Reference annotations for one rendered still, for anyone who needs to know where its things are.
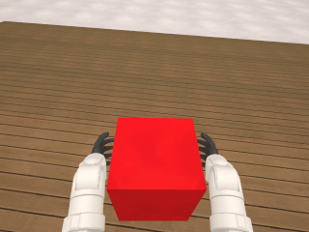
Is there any robot left hand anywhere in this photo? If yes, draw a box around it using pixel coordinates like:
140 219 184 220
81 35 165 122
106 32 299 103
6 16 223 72
91 131 115 166

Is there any robot left forearm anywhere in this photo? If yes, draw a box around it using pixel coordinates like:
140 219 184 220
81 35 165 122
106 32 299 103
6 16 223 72
62 153 107 232

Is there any carton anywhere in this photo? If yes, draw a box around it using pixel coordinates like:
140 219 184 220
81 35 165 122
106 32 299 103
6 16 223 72
106 117 207 221

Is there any robot right hand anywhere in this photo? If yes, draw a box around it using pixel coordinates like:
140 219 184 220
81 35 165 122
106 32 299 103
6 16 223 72
197 132 219 168

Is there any robot right forearm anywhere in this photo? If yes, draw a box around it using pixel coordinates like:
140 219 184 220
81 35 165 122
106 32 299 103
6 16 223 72
205 154 254 232

